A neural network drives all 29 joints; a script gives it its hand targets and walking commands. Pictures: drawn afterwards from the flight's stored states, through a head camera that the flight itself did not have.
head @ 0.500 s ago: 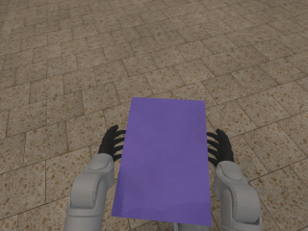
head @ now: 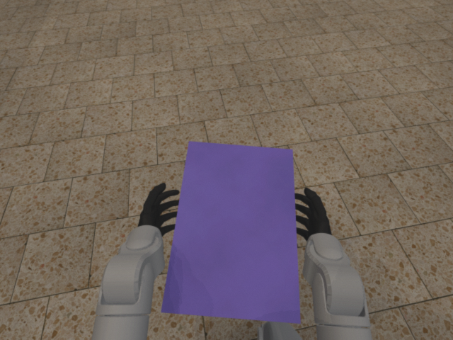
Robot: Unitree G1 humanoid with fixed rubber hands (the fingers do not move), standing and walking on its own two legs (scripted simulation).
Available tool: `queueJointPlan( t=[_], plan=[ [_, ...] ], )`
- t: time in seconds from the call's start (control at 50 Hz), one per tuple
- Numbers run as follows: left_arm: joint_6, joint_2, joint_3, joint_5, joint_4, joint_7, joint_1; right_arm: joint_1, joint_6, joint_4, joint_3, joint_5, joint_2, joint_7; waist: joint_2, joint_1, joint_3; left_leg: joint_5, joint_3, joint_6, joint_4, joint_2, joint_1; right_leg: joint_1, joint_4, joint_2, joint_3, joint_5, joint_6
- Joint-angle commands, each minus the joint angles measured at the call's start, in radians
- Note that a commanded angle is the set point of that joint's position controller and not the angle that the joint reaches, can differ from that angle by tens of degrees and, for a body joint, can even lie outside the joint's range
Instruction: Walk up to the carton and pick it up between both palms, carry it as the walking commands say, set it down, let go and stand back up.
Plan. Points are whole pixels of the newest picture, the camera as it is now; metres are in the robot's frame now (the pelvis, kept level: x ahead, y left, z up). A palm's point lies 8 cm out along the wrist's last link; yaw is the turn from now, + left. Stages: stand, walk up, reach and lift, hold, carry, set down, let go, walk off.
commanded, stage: carry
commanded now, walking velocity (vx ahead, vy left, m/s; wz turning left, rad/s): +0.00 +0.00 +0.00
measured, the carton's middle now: (232, 236) +0.31 +0.00 -0.02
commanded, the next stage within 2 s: none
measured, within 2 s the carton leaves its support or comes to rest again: neither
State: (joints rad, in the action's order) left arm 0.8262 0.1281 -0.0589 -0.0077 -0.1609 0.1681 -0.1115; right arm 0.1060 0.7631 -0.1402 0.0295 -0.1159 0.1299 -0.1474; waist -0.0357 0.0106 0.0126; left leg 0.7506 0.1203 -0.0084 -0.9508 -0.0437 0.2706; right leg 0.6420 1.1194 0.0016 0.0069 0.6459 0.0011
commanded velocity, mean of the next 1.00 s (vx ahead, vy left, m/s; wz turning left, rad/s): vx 0.00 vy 0.00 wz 0.00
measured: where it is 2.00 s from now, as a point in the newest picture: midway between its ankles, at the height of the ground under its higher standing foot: (239, 115)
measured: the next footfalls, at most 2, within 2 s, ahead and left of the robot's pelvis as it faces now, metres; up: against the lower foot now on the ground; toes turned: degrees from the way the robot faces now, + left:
right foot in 0.02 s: +0.09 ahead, -0.11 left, +0.00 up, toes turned +0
left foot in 0.28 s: +0.32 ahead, +0.09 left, +0.00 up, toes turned +6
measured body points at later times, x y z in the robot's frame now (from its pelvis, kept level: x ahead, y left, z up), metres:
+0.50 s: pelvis +0.41 +0.00 -0.01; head +0.47 -0.03 +0.44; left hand +0.72 +0.12 +0.04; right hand +0.70 -0.15 +0.01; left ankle +0.28 +0.09 -0.67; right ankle +0.38 -0.11 -0.60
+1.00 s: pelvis +0.83 -0.01 +0.00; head +0.87 -0.02 +0.45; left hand +1.12 +0.14 +0.03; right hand +1.15 -0.13 +0.04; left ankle +0.83 +0.05 -0.67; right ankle +0.66 -0.12 -0.55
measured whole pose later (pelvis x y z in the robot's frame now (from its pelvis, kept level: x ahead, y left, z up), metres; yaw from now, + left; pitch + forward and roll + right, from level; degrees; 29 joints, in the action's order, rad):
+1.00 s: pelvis +0.83 -0.01 +0.00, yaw +0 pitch +3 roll +2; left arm 0.81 0.13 -0.07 -0.04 -0.10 0.17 -0.14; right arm 0.24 0.76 0.02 0.06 -0.16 0.15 -0.17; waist 0.03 0.06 -0.03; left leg 0.55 0.19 -0.12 -1.03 0.02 0.53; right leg 0.41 1.54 0.07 0.06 0.61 -0.01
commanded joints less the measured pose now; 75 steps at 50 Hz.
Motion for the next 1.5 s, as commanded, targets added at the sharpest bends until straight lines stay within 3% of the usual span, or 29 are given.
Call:
queueJointPlan(
  t=[0.0, 0.04, 0.14, 0.2, 0.24, 0.26, 0.28, 0.3, 0.34, 0.38, 0.5, 0.54, 0.56, 0.76, 0.82, 0.84, 0.86, 0.88, 0.9, 1.08, 1.12, 1.16, 1.18, 1.3, 1.36, 1.38, 1.42, 1.44, 1.48],
  plan=[
    [-0.09, 0.614, 0.418, 0.108, -0.093, -0.136, -0.291, 0.435, -0.024, -0.236, -0.452, 0.221, 0.578, 0.102, 0.306, 0.018, 0.593, -0.76, -0.01, 0.061, -0.486, 0.036, 0.235, -0.853, -0.433, -0.223, 0.265, -1.974, 0.19],
    [-0.113, 0.686, 0.398, 0.074, -0.108, -0.114, -0.299, 0.601, -0.023, -0.356, -0.554, 0.321, 0.649, 0.13, 0.556, 0.038, 0.509, -0.079, -0.058, 0.049, -0.574, 0.098, 0.428, -0.943, -0.461, -0.323, 0.39, -2.309, 0.354],
    [-0.117, 0.544, 0.337, -0.016, -0.129, -0.064, -0.27, 0.388, -0.009, -0.071, -0.433, 0.255, 0.564, 0.144, 0.171, 0.058, 0.177, 0.137, -0.088, -0.03, -0.496, 0.039, 0.898, -0.945, -0.444, -0.277, 0.434, -1.768, 0.265],
    [-0.149, 0.49, 0.396, 0.045, -0.227, -0.077, -0.402, 0.303, -0.052, -0.01, -0.359, 0.207, 0.542, 0.135, 0.035, -0.005, 0.353, -0.267, -0.033, -0.049, 0.143, 0.056, 0.369, -0.757, -0.297, -0.155, 0.128, -1.761, 0.111],
    [-0.155, 0.462, 0.402, 0.052, -0.117, -0.104, -0.49, 0.261, -0.071, 0.138, -0.271, 0.116, 0.519, 0.131, -0.004, -0.076, 0.482, -1.132, 0.016, -0.067, 0.326, 0.07, -0.274, -0.372, -0.009, -0.099, -0.03, -1.523, 0.034],
    [-0.174, 0.404, 0.372, 0.024, -0.013, -0.123, -0.487, 0.195, -0.106, 0.259, -0.176, 0.044, 0.459, 0.135, -0.338, -0.078, 0.539, -2.068, -0.537, -0.298, 0.331, -0.249, -0.497, -0.088, 0.43, 0.108, -0.076, -0.615, -0.074],
    [-0.16, 0.549, 0.546, 0.179, -0.327, -0.137, -0.591, 0.303, -0.104, -0.079, -0.302, 0.148, 0.567, 0.107, -0.334, -0.052, 0.558, -2.306, -0.591, -0.395, 0.316, -0.324, -0.54, -0.076, 0.433, 0.133, 0.037, -0.062, -0.044],
    [-0.123, 0.703, 0.741, 0.327, -0.678, -0.14, -0.644, 0.211, -0.064, -0.339, -0.445, 0.234, 0.755, 0.09, -0.375, -0.082, 0.501, -2.29, -0.574, -0.404, 0.296, -0.308, -0.658, 0.145, 0.512, 0.114, 0.047, -0.01, -0.035],
    [-0.141, 0.475, 0.436, 0.09, 0.008, -0.163, -0.535, 0.243, -0.096, 0.235, -0.155, 0.003, 0.477, 0.097, -0.242, -0.081, 0.377, -2.082, -0.583, -0.337, 0.274, -0.307, -0.658, 0.37, 0.557, 0.065, 0.069, 0.07, -0.004],
    [-0.111, 0.662, 0.598, 0.243, -0.289, -0.161, -0.465, 0.305, -0.08, -0.246, -0.384, 0.175, 0.623, 0.072, -0.124, -0.098, 0.328, -1.949, -0.615, -0.326, 0.226, -0.302, -0.701, 0.564, 0.549, 0.045, 0.111, 0.196, 0.008],
    [-0.117, 0.557, 0.321, 0.015, 0.147, -0.143, -0.166, 0.445, -0.066, -0.108, -0.395, 0.165, 0.49, 0.105, 0.098, 0.012, 0.442, -1.688, -0.069, -0.083, -0.056, -0.071, -0.184, -0.381, -0.577, 0.106, -0.223, -0.649, 0.012],
    [-0.12, 0.715, 0.421, 0.103, -0.134, -0.149, -0.246, 0.58, -0.045, -0.411, -0.59, 0.322, 0.67, 0.131, 0.426, -0.012, 0.618, -0.228, -0.045, 0.028, -0.532, 0.158, 0.213, -0.859, -0.512, -0.318, 0.47, -2.031, 0.283],
    [-0.124, 0.756, 0.447, 0.133, -0.19, -0.137, -0.314, 0.608, -0.024, -0.423, -0.605, 0.352, 0.702, 0.139, 0.471, 0.012, 0.622, -0.193, -0.108, 0.015, -0.558, 0.148, 0.213, -0.88, -0.499, -0.345, 0.513, -2.187, 0.373],
    [-0.102, 0.602, 0.483, 0.151, -0.325, -0.111, -0.469, 0.295, -0.024, -0.11, -0.357, 0.216, 0.611, 0.131, 0.012, 0.038, 0.318, -0.106, -0.028, -0.055, -0.199, 0.065, 0.731, -0.981, -0.411, -0.193, 0.305, -1.79, 0.175],
    [-0.087, 0.553, 0.483, 0.113, -0.111, -0.15, -0.495, 0.22, -0.029, 0.148, -0.248, 0.074, 0.583, 0.124, -0.004, -0.042, 0.441, -0.845, 0.114, -0.036, 0.331, 0.156, -0.078, -0.543, -0.199, -0.086, 0.019, -1.693, 0.058],
    [-0.091, 0.561, 0.504, 0.133, -0.117, -0.162, -0.484, 0.188, -0.044, 0.097, -0.26, 0.069, 0.588, 0.124, -0.011, -0.083, 0.55, -1.438, -0.116, -0.168, 0.299, 0.001, -0.393, -0.335, 0.069, -0.052, -0.017, -1.359, -0.036],
    [-0.087, 0.651, 0.581, 0.175, -0.178, -0.173, -0.517, 0.215, -0.049, 0.011, -0.296, 0.088, 0.644, 0.124, -0.292, -0.072, 0.624, -2.279, -0.541, -0.403, 0.256, -0.327, -0.633, -0.054, 0.428, 0.158, -0.025, -0.213, -0.103],
    [-0.073, 0.712, 0.64, 0.258, -0.425, -0.173, -0.612, 0.347, -0.039, -0.252, -0.381, 0.191, 0.724, 0.105, -0.286, -0.07, 0.629, -2.301, -0.562, -0.444, 0.278, -0.339, -0.687, -0.013, 0.526, 0.131, 0.069, -0.023, -0.058],
    [-0.092, 0.577, 0.464, 0.112, -0.075, -0.197, -0.585, 0.316, -0.055, 0.099, -0.194, 0.023, 0.579, 0.121, -0.253, -0.064, 0.555, -2.175, -0.593, -0.433, 0.307, -0.336, -0.638, 0.081, 0.518, 0.091, 0.091, -0.048, -0.034],
    [-0.063, 0.676, 0.397, 0.105, -0.074, -0.158, -0.325, 0.446, 0.014, -0.184, -0.481, 0.221, 0.709, 0.113, 0.091, -0.039, 0.398, -1.687, -0.272, -0.207, 0.24, -0.171, -0.404, 0.033, -0.354, 0.008, -0.081, -0.192, 0.0],
    [-0.053, 0.729, 0.407, 0.087, -0.096, -0.152, -0.307, 0.485, 0.034, -0.212, -0.534, 0.273, 0.742, 0.131, 0.043, 0.008, 0.492, -1.634, -0.108, -0.108, 0.031, -0.098, -0.12, -0.46, -0.506, 0.042, -0.123, -0.776, 0.044],
    [-0.076, 0.763, 0.395, 0.052, -0.082, -0.161, -0.357, 0.597, 0.028, -0.224, -0.572, 0.296, 0.754, 0.168, 0.417, 0.024, 0.606, -0.362, -0.036, 0.026, -0.403, 0.12, 0.271, -0.882, -0.457, -0.328, 0.368, -2.086, 0.324],
    [-0.092, 0.764, 0.382, 0.072, -0.128, -0.148, -0.387, 0.627, 0.03, -0.252, -0.583, 0.333, 0.764, 0.172, 0.496, 0.027, 0.619, -0.158, -0.099, 0.007, -0.417, 0.125, 0.309, -0.909, -0.472, -0.354, 0.446, -2.142, 0.373],
    [-0.097, 0.618, 0.314, -0.017, 0.076, -0.149, -0.471, 0.412, 0.012, 0.188, -0.332, 0.166, 0.627, 0.195, 0.146, 0.044, 0.362, -0.024, -0.078, -0.028, -0.222, 0.043, 0.713, -1.011, -0.408, -0.283, 0.369, -1.867, 0.285],
    [-0.102, 0.72, 0.551, 0.176, -0.371, -0.133, -0.525, 0.379, -0.014, -0.191, -0.455, 0.285, 0.723, 0.164, 0.084, 0.013, 0.425, -0.284, -0.026, -0.022, 0.141, 0.055, 0.399, -0.857, -0.374, -0.223, 0.213, -1.737, 0.181],
    [-0.1, 0.666, 0.483, 0.099, -0.106, -0.156, -0.528, 0.348, -0.019, 0.073, -0.343, 0.17, 0.669, 0.174, 0.03, -0.02, 0.439, -0.54, 0.026, -0.027, 0.335, 0.087, 0.095, -0.656, -0.265, -0.158, 0.075, -1.71, 0.134],
    [-0.135, 0.562, 0.399, 0.003, 0.227, -0.188, -0.539, 0.283, -0.072, 0.422, -0.147, -0.007, 0.558, 0.184, -0.294, -0.054, 0.574, -2.145, -0.399, -0.235, 0.291, -0.247, -0.606, -0.038, 0.181, 0.031, -0.058, -0.43, -0.045],
    [-0.126, 0.705, 0.614, 0.215, -0.124, -0.17, -0.728, 0.439, -0.07, 0.071, -0.34, 0.193, 0.703, 0.148, -0.377, -0.05, 0.569, -2.407, -0.445, -0.316, 0.276, -0.329, -0.618, -0.035, 0.226, 0.074, 0.014, -0.025, -0.019],
    [-0.159, 0.622, 0.523, 0.152, -0.129, -0.204, -0.744, 0.366, -0.101, 0.163, -0.213, 0.065, 0.618, 0.149, -0.291, -0.074, 0.4, -2.182, -0.491, -0.323, 0.305, -0.321, -0.635, 0.265, 0.314, 0.044, 0.028, 0.037, -0.005]
  ],
)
